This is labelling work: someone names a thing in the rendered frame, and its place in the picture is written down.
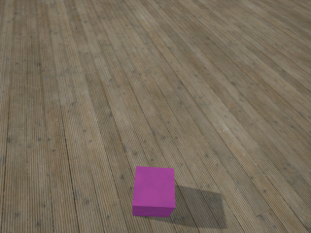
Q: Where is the carton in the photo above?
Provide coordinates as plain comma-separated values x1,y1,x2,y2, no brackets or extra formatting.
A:
132,166,176,217

